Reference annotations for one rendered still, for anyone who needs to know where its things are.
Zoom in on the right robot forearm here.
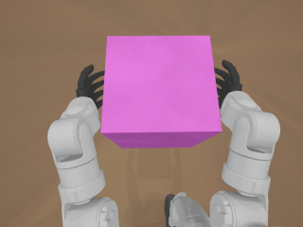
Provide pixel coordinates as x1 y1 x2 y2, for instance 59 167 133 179
220 91 280 224

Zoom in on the robot right upper arm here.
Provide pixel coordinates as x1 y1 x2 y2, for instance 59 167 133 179
209 190 283 227

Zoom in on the left robot hand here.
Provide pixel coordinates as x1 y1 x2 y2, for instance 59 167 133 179
76 64 105 109

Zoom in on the right robot thigh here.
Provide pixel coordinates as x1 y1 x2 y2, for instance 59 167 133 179
170 196 212 227

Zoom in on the left robot forearm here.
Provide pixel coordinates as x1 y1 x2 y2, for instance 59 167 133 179
47 96 106 227

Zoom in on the robot left upper arm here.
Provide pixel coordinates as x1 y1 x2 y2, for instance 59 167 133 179
64 197 119 227

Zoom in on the carton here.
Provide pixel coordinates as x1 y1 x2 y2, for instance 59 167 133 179
100 35 223 148

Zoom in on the robot right shin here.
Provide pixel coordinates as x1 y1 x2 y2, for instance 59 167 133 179
169 192 187 227

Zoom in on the right robot hand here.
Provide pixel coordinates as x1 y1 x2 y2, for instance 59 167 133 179
214 60 242 108

